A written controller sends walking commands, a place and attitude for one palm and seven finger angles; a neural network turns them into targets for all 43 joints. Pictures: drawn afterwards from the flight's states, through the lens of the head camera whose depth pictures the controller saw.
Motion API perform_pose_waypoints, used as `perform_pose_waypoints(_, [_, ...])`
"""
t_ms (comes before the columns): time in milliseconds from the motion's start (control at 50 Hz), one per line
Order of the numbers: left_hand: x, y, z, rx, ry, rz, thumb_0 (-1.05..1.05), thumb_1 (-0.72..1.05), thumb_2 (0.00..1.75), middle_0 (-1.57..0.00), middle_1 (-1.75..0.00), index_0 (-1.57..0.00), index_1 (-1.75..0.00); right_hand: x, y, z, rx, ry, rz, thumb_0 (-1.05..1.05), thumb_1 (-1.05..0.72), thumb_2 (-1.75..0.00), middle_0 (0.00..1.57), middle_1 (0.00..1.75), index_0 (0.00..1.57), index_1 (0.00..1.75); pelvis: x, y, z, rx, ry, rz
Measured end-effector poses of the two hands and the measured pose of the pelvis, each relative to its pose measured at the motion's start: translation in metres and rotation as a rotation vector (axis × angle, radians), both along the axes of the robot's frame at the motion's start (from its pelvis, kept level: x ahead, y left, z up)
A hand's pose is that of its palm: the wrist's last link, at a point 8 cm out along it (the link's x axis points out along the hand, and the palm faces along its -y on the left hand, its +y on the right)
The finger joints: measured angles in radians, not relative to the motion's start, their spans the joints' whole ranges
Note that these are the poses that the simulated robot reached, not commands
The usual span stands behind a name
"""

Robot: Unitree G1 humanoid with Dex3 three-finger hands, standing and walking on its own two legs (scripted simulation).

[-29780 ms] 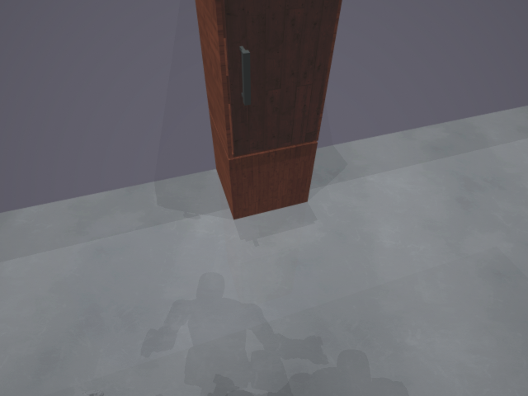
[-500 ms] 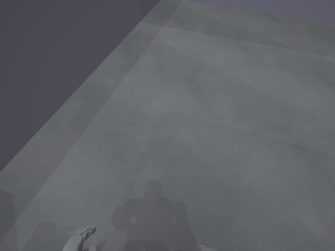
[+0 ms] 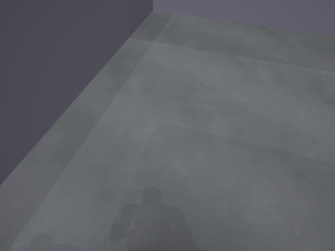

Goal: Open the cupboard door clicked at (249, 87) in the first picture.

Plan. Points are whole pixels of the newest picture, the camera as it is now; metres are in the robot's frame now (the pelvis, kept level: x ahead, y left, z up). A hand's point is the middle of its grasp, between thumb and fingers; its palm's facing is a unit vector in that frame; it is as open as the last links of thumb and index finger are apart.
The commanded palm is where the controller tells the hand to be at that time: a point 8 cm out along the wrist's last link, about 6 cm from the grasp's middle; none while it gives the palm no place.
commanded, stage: walk to a spot facing it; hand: left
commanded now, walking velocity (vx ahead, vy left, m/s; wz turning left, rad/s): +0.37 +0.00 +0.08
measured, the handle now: out of the picture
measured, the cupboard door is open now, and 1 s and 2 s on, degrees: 50 50 50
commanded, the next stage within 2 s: turn to face it in 0.18 s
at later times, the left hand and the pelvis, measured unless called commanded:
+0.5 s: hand (114, 218) +0.23 +0.17 -0.17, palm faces +0.18 -0.97 -0.18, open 7.4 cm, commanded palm none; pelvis +0.20 -0.02 +0.00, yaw +8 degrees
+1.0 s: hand (109, 199) +0.29 +0.20 -0.16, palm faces +0.46 -0.84 -0.27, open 7.4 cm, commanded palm none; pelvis +0.30 -0.04 +0.00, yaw +26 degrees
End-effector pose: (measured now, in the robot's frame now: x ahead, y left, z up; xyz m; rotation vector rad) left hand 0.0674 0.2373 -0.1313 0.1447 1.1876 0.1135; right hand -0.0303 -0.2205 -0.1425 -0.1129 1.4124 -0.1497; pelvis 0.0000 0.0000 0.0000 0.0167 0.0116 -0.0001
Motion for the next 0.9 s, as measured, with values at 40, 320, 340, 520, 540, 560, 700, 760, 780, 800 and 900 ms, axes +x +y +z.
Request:
perform_pose_waypoints(40, [0.027, -0.007, -0.006, 0.016, -0.05, 0.009, 0.01, 0.91, 0.9, -0.2, -0.3, -0.2, -0.3, 0.008, -0.011, -0.011, 0.01, 0.049, -0.006, 0.01, -0.92, -0.9, 0.2, 0.3, 0.2, 0.3, 0.019, -0.01, -0.011, 0.016, -0.005, 0.01])
perform_pose_waypoints(320, [0.054, -0.013, -0.023, -0.029, 0.192, 0.135, 0.0, 0.93, 0.9, -0.2, -0.3, -0.2, -0.3, 0.255, -0.021, 0.014, -0.067, -0.236, 0.12, 0.01, -0.91, -0.9, 0.19, 0.3, 0.19, 0.3, 0.149, -0.003, -0.006, -0.036, -0.005, 0.048])
perform_pose_waypoints(340, [0.057, -0.012, -0.027, -0.029, 0.215, 0.131, 0.0, 0.92, 0.9, -0.2, -0.3, -0.2, -0.3, 0.268, -0.019, 0.013, -0.073, -0.253, 0.121, 0.01, -0.91, -0.9, 0.19, 0.3, 0.2, 0.3, 0.157, -0.003, -0.008, -0.027, -0.009, 0.047])
perform_pose_waypoints(520, [0.163, -0.018, -0.008, 0.007, 0.042, 0.196, 0.01, 0.91, 0.9, -0.2, -0.3, -0.2, -0.3, 0.307, -0.026, 0.001, -0.041, -0.108, 0.203, 0.0, -0.92, -0.9, 0.2, 0.3, 0.2, 0.3, 0.209, -0.022, -0.002, -0.021, -0.004, 0.161])
perform_pose_waypoints(540, [0.174, -0.019, -0.007, 0.019, 0.007, 0.203, 0.01, 0.91, 0.9, -0.2, -0.3, -0.2, -0.3, 0.313, -0.031, -0.003, -0.036, -0.09, 0.211, 0.01, -0.92, -0.9, 0.2, 0.3, 0.2, 0.3, 0.215, -0.027, -0.006, -0.011, 0.0, 0.176])
perform_pose_waypoints(560, [0.183, -0.019, -0.008, 0.035, -0.023, 0.21, 0.01, 0.91, 0.9, -0.2, -0.3, -0.2, -0.3, 0.32, -0.036, -0.009, -0.031, -0.078, 0.217, 0.01, -0.92, -0.9, 0.2, 0.3, 0.2, 0.3, 0.222, -0.031, -0.01, 0.009, 0.006, 0.187])
perform_pose_waypoints(700, [0.198, -0.028, 0.003, 0.048, -0.015, 0.302, 0.01, 0.91, 0.9, -0.2, -0.3, -0.2, -0.3, 0.405, -0.044, 0.008, -0.047, -0.112, 0.301, 0.01, -0.91, -0.9, 0.2, 0.3, 0.2, 0.3, 0.259, -0.036, 0.002, 0.021, 0.003, 0.286])
perform_pose_waypoints(760, [0.191, -0.024, 0.001, 0.044, 0.016, 0.343, 0.0, 0.91, 0.9, -0.2, -0.3, -0.21, -0.3, 0.451, -0.031, 0.018, -0.048, -0.181, 0.365, 0.01, -0.91, -0.9, 0.19, 0.3, 0.2, 0.3, 0.271, -0.033, 0.004, 0.032, 0.008, 0.319])
perform_pose_waypoints(780, [0.187, -0.022, -0.002, 0.04, 0.028, 0.356, 0.0, 0.92, 0.9, -0.2, -0.3, -0.21, -0.3, 0.466, -0.025, 0.02, -0.05, -0.207, 0.389, 0.01, -0.91, -0.9, 0.19, 0.3, 0.2, 0.3, 0.274, -0.031, 0.003, 0.032, 0.007, 0.33])
perform_pose_waypoints(800, [0.183, -0.019, -0.006, 0.037, 0.042, 0.369, 0.0, 0.91, 0.9, -0.2, -0.3, -0.21, -0.3, 0.48, -0.019, 0.021, -0.052, -0.236, 0.412, 0.01, -0.91, -0.9, 0.19, 0.3, 0.2, 0.3, 0.278, -0.029, 0.0, 0.03, 0.005, 0.34])
perform_pose_waypoints(900, [0.173, -0.002, -0.019, 0.056, 0.102, 0.429, 0.01, 0.91, 0.9, -0.2, -0.3, -0.21, -0.3, 0.526, -0.002, 0.021, -0.065, -0.333, 0.5, 0.01, -0.91, -0.9, 0.2, 0.3, 0.2, 0.3, 0.29, -0.025, -0.012, 0.0, 0.001, 0.393])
